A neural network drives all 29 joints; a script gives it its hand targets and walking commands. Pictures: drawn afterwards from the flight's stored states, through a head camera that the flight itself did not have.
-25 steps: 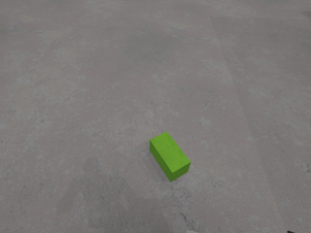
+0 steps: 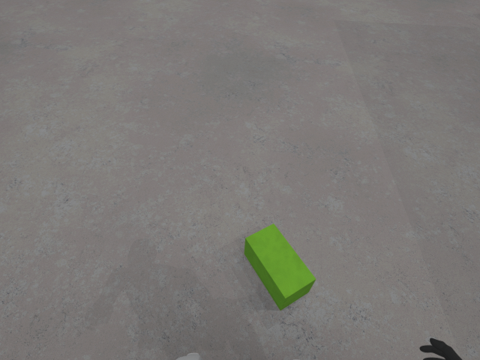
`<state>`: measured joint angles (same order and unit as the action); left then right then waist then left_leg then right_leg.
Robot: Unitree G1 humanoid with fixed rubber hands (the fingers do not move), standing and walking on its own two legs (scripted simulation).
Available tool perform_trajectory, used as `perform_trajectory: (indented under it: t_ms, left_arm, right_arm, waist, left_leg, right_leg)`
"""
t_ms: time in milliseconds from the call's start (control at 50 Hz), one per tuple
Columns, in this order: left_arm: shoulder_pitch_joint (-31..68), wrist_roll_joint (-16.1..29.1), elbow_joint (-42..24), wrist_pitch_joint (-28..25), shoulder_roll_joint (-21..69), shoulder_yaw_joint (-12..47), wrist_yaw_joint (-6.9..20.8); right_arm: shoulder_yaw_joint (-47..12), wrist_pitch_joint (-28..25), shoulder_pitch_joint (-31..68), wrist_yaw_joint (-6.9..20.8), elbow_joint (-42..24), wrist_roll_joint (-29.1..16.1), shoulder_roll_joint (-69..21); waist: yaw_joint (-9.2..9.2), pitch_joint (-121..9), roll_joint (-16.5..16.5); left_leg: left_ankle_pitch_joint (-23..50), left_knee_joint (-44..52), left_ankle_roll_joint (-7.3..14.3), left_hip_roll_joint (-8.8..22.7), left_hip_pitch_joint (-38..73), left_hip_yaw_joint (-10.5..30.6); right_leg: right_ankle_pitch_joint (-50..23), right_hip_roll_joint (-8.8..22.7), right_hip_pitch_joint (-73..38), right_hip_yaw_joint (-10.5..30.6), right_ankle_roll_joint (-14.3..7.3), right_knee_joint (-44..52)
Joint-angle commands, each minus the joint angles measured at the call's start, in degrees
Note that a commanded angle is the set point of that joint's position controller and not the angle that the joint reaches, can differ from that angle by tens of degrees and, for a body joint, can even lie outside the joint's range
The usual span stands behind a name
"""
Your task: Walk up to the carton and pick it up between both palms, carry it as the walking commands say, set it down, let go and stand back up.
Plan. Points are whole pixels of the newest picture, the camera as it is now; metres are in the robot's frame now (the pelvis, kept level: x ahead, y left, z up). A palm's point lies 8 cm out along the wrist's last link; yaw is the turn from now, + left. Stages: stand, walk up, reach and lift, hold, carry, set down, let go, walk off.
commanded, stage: walk up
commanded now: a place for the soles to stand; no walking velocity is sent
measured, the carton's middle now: (276, 265) +0.59 -0.14 -0.67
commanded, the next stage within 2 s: none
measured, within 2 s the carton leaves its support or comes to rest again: neither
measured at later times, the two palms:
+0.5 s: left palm (57, 344) +0.17 +0.31 -0.07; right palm out of the picture +0.16 -0.33 -0.07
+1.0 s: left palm (110, 352) +0.16 +0.23 -0.08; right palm out of the picture +0.12 -0.53 -0.05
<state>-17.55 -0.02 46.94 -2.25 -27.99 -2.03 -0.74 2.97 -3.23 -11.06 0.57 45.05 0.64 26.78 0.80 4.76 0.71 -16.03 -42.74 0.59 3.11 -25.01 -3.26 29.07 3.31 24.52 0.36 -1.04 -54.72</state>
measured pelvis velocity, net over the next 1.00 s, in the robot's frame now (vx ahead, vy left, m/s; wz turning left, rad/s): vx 0.06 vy -0.13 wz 0.17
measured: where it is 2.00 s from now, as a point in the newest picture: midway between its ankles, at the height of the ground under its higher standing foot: outside the picture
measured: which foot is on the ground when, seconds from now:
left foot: down 0.00-0.92, up 0.94-1.00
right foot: up 0.00-0.06, down 0.08-0.62, up 0.64-0.90, down 0.92-1.00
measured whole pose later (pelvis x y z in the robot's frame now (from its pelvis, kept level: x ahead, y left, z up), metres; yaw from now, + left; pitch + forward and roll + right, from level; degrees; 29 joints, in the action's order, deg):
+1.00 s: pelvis +0.06 -0.13 +0.00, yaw +10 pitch +0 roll +0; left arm -6.3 -4.3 41.0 4.0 -28.2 -6.9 6.5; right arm 5.8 -3.5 -21.4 -7.3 53.1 1.9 33.5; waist -2.2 5.5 2.0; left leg -28.2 -56.4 0.9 4.4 -30.9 6.2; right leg 21.1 2.7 24.5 -1.1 0.6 -45.9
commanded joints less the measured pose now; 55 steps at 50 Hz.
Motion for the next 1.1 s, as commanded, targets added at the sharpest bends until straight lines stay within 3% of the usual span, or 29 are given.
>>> perform_trajectory:
  t_ms: [0,40,60,80,100,120,140,180,220,280,440,600,620,640,660,700,720,760,840,860,880,900,920,940,960,980,1020,1060,1080]
  left_arm:
    - [-5.68,-0.36,1.66,-0.32,-8.17,-3.05,0.04]
    - [-3.97,-1.05,2.32,-0.34,-8.39,-3.59,-0.03]
    - [-2.31,-1.56,1.83,-0.46,-10.17,-3.94,-0.14]
    - [3.21,-1.14,0.67,-0.72,-12.88,-3.8,0.08]
    - [6.04,-0.52,1.22,-0.63,-12.16,-3.16,0.4]
    - [8.23,-0.36,1.46,-0.47,-10.8,-2.26,0.53]
    - [8.9,-0.09,2.05,-0.27,-9.54,-1.68,0.6]
    - [6.76,0.24,4.97,0.24,-8.44,-1.48,0.75]
    - [7.53,0.37,6.66,0.56,-8.08,-1.34,0.83]
    - [10.95,0.67,8.17,0.75,-7.75,-0.78,0.9]
    - [16.58,0.47,12.51,1.11,-6.96,0.18,1.05]
    - [18.47,0.2,14.73,1.28,-6.47,0.3,1.26]
    - [22.71,-4.81,4.81,3.18,-12.86,-4.38,4.23]
    - [23.08,-5.08,0.98,4.59,-9.68,-3.67,5.48]
    - [23.15,-5.45,-1.65,5.33,-8.46,-3.74,6.14]
    - [19.17,-4.95,-3.45,5.75,-8.27,-4.87,7.01]
    - [18.11,-4.82,-4.31,5.9,-8.3,-5.23,7.33]
    - [17.28,-5.0,-5.87,6.47,-8.01,-5.9,8.19]
    - [15.88,-4.7,-8.7,7.12,-8.99,-7.21,8.85]
    - [13.65,-4.63,-8.62,6.99,-9.08,-7.45,8.77]
    - [9.44,-4.74,-7.72,6.7,-9.02,-7.79,8.53]
    - [4.36,-5.34,-6.65,6.16,-10.99,-8.5,7.94]
    - [1.5,-5.79,-6.9,5.6,-16.38,-9.36,7.24]
    - [7.13,-4.32,-9.25,5.61,-19.26,-9.76,6.75]
    - [9.68,-3.56,-10.17,5.52,-17.15,-9.32,6.29]
    - [11.14,-3.43,-10.29,5.61,-15.28,-8.79,5.84]
    - [13.72,-3.68,-11.38,5.83,-12.01,-7.7,5.37]
    - [13.03,-4.14,-12.99,6.18,-10.95,-6.74,5.44]
    - [13.47,-3.95,-13.72,6.52,-10.44,-6.25,5.56]
  right_arm:
    - [2.82,0.11,2.52,-0.54,-1.57,0.06,13.21]
    - [1.68,0.57,3.43,-0.47,-0.98,-0.43,11.22]
    - [0.84,0.72,2.98,-0.54,-0.86,-0.78,9.1]
    - [0.51,0.83,2.87,-0.68,-0.08,-1.23,7.66]
    - [0.81,0.81,4.14,-0.93,1.61,-1.51,8.52]
    - [0.87,0.5,3.94,-1.07,2.98,-1.22,9.23]
    - [1.01,0.03,4.28,-1.06,3.92,-0.96,10.91]
    - [0.49,-0.53,5.22,-1.16,5.72,-0.75,11.9]
    - [-0.21,-0.49,7.52,-1.28,7.14,-0.83,10.76]
    - [-0.67,-0.1,9.43,-1.26,9.47,-1.12,9.59]
    - [-1.36,0.43,12.67,-0.9,14.66,-1.02,8.48]
    - [-1.53,0.64,13.64,-0.69,17.1,-0.59,7.79]
    - [3.11,0.39,-4.71,-3.11,18.27,-1.23,17.08]
    - [5.07,-0.02,-7.87,-4.27,17.27,-0.99,21.37]
    - [6.01,-0.71,-8.12,-5.23,14.88,-0.56,21.76]
    - [5.47,-1.8,-5.3,-6.05,11.03,-0.13,17.86]
    - [5.48,-1.96,-4.6,-6.32,9.85,0.58,17.25]
    - [5.99,-2.05,-4.42,-6.42,7.79,1.6,18.22]
    - [6.6,-2.1,-6.51,-6.84,4.74,2.14,21.45]
    - [6.42,-1.97,-6.06,-6.95,3.98,2.04,21.85]
    - [5.96,-1.76,-4.92,-6.97,3.27,1.95,21.66]
    - [4.69,-1.55,-6.15,-7.0,2.89,2.18,18.91]
    - [2.91,-1.56,-8.11,-7.33,1.51,1.7,13.77]
    - [3.54,-1.16,-8.06,-8.55,1.78,1.03,13.62]
    - [4.14,-1.04,-8.96,-8.87,3.56,0.76,15.15]
    - [4.45,-0.96,-11.58,-8.51,5.24,0.77,16.03]
    - [4.61,-1.03,-17.2,-7.71,7.76,0.29,16.08]
    - [4.78,-1.26,-19.66,-7.13,7.22,-0.29,14.42]
    - [4.75,-1.6,-22.94,-7.27,7.4,-0.43,13.68]
  waist:
    - [0.51,-5.82,-12.26]
    - [1.51,-6.23,-8.9]
    - [1.18,-6.01,-3.75]
    - [-1.31,-5.22,2.34]
    - [-2.27,-4.44,2.61]
    - [-3.06,-3.94,0.78]
    - [-2.35,-4.12,-2.64]
    - [0.07,-7.64,-3.38]
    - [0.59,-8.21,-2.32]
    - [-0.19,-7.62,-2.2]
    - [-0.9,-7.21,0.44]
    - [-1.03,-6.96,0.11]
    - [-4.73,-5.19,5.56]
    - [-6.19,-4.39,-4.42]
    - [-6.26,-4.13,-5.15]
    - [-2.83,-4.35,-2.23]
    - [-1.87,-4.58,-2.96]
    - [-1.54,-4.74,-5.67]
    - [-0.6,-4.54,-10.2]
    - [0.98,-5.01,-10.52]
    - [3.99,-6.11,-10.0]
    - [6.77,-7.86,-4.57]
    - [7.83,-6.73,14.65]
    - [4.67,-4.18,14.72]
    - [2.06,-1.62,10.61]
    - [0.5,-0.16,9.19]
    - [-1.33,-0.08,10.76]
    - [-1.8,-0.7,10.31]
    - [-3.53,-2.15,8.56]
  left_leg:
    - [10.36,13.98,10.33,11.71,1.9,13.51]
    - [3.06,10.36,7.23,10.11,-2.46,11.54]
    - [-0.23,6.68,4.75,8.24,-4.12,9.76]
    - [-5.32,3.8,1.98,2.9,-1.05,5.49]
    - [-7.36,3.83,1.33,0.77,5.5,3.49]
    - [-6.19,7.76,1.71,1.93,8.77,4.86]
    - [-3.13,11.33,2.52,4.52,9.03,7.98]
    - [6.07,13.29,4.74,9.17,7.79,11.84]
    - [9.79,12.7,3.95,8.11,7.13,9.34]
    - [8.95,14.03,2.17,5.78,10.28,6.34]
    - [9.6,19.87,1.43,5.73,15.73,4.56]
    - [9.42,24.56,0.45,5.89,18.5,3.65]
    - [-1.3,25.75,4.14,9.1,18.2,14.81]
    - [-9.17,29.06,8.89,16.86,27.59,27.4]
    - [-14.9,29.59,11.73,21.27,28.02,32.54]
    - [-9.48,27.51,11.07,19.28,22.44,28.35]
    - [-7.12,26.14,10.33,17.05,19.53,25.41]
    - [-4.78,23.65,9.81,12.94,10.85,20.56]
    - [-11.75,19.8,10.28,10.74,-0.29,20.44]
    - [-11.99,18.15,9.95,10.3,-3.93,19.95]
    - [-10.39,14.79,8.54,8.91,-9.29,17.98]
    - [-10.85,6.43,6.15,5.19,-17.09,13.89]
    - [-18.05,-12.03,3.08,-3.29,-23.63,3.15]
    - [-19.09,-20.5,0.6,-3.72,-23.62,2.29]
    - [-16.42,-23.45,1.07,-1.37,-18.48,5.44]
    - [-13.59,-22.08,0.84,-0.53,-15.13,5.37]
    - [-9.98,-14.24,0.41,-0.51,-7.28,1.36]
    - [-7.74,-6.1,1.71,-1.8,2.23,-0.56]
    - [-3.17,1.33,2.41,-2.01,9.09,-0.53]
  right_leg:
    - [-4.9,-0.73,-4.02,-2.67,-0.66,8.03]
    - [-11.61,-1.88,-10.92,-2.2,-1.98,17.07]
    - [-13.53,2.69,-11.22,5.05,-3.43,22.25]
    - [-10.8,8.44,-4.2,15.82,-6.53,26.25]
    - [-9.78,9.49,0.95,15.44,-7.78,26.96]
    - [-10.86,7.5,3.17,12.0,-6.19,24.81]
    - [-13.59,4.11,1.98,7.56,-4.15,20.94]
    - [-18.91,1.34,-6.01,3.01,-2.07,17.69]
    - [-22.32,2.13,-9.84,3.99,-2.29,20.2]
    - [-24.17,3.5,-9.09,5.66,-2.89,23.42]
    - [-24.09,4.12,-11.07,6.0,-1.65,31.13]
    - [-23.46,4.16,-13.44,5.47,-0.91,36.47]
    - [-5.36,-0.97,-6.24,-2.55,0.41,20.46]
    - [-0.38,-1.85,10.64,0.25,0.69,10.2]
    - [-2.42,2.03,18.48,6.06,1.13,1.07]
    - [-7.11,4.21,17.72,8.32,1.94,-4.4]
    - [-7.31,4.62,15.23,8.59,2.07,-3.23]
    - [-6.11,2.77,7.8,6.08,2.09,-1.03]
    - [-2.95,0.42,0.77,2.79,0.9,3.94]
    - [-3.79,-0.28,-3.18,1.59,0.45,7.06]
    - [-6.57,-1.44,-10.78,-0.65,-0.51,13.0]
    - [-4.33,-2.62,-20.88,-0.7,-1.52,17.97]
    - [14.17,10.43,-19.47,18.98,-5.22,35.5]
    - [21.15,18.73,-12.07,30.16,-10.23,42.95]
    - [17.34,16.9,-7.78,26.41,-11.53,42.22]
    - [12.93,14.77,-5.54,21.26,-11.41,38.58]
    - [3.42,10.39,-4.46,11.3,-10.83,31.86]
    - [-7.55,10.19,-1.08,7.47,-11.79,27.36]
    - [-9.65,9.3,1.13,4.89,-10.88,22.37]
